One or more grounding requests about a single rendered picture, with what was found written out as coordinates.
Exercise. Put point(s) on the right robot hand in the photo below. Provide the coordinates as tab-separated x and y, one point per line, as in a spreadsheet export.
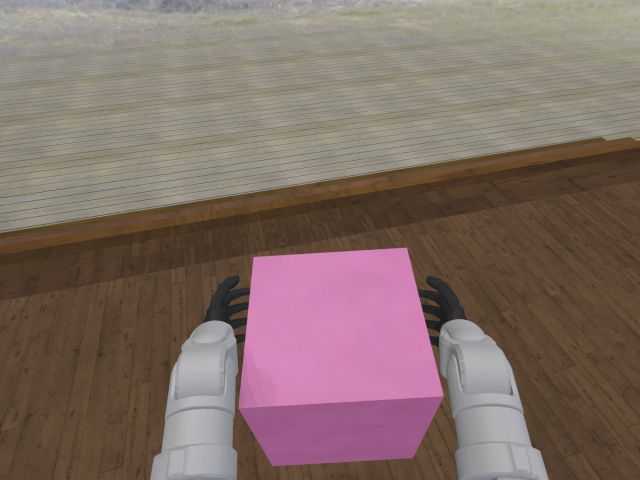
449	306

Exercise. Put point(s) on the robot right forearm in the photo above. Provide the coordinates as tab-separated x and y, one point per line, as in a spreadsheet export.
493	439

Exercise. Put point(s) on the left robot hand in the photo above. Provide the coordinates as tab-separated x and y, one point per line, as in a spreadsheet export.
219	309

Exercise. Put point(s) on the robot left forearm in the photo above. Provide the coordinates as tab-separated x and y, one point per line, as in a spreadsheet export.
198	433

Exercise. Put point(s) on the carton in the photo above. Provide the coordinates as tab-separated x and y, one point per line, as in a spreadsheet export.
338	365

